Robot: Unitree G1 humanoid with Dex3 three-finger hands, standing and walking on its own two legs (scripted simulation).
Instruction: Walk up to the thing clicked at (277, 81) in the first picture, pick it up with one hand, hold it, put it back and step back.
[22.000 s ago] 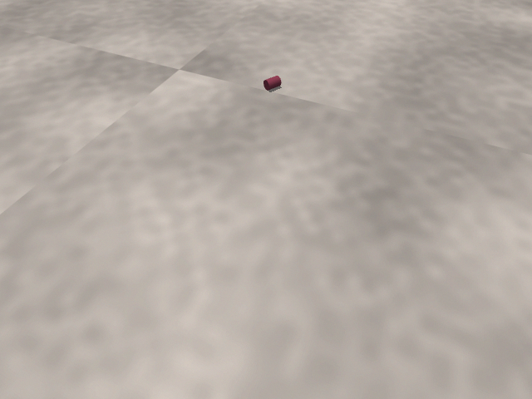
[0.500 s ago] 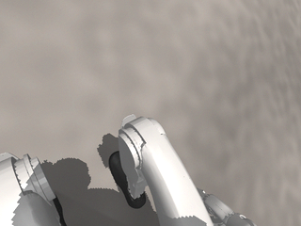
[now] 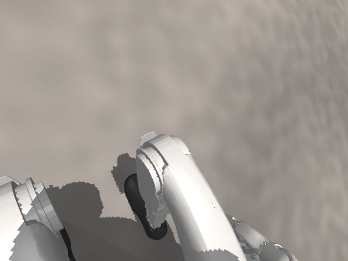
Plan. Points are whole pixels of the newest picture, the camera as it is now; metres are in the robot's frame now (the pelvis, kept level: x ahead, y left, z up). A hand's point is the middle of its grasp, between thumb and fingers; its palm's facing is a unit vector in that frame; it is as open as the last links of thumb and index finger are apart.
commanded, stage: close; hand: left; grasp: from above
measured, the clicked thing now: out of the picture +0.45 +0.34 -0.27
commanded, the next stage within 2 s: settle in 0.48 s
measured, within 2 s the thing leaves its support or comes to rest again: leaves its support in 0.90 s
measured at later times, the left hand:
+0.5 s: hand out of the picture +0.44 +0.34 -0.24, palm faces -0.41 -0.17 -0.90, open 9.8 cm
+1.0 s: hand out of the picture +0.44 +0.35 -0.22, palm faces -0.37 -0.16 -0.92, open 9.6 cm
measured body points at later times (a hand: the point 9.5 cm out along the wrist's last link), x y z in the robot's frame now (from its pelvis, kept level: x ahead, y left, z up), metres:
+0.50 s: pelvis +0.00 +0.00 +0.00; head +0.27 +0.14 +0.34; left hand +0.45 +0.35 -0.19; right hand +0.06 -0.25 -0.05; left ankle +0.07 +0.13 -0.27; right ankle +0.11 -0.11 -0.27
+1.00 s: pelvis +0.01 +0.00 +0.01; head +0.26 +0.14 +0.35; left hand +0.45 +0.35 -0.17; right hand +0.09 -0.25 -0.06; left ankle +0.07 +0.13 -0.27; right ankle +0.11 -0.11 -0.27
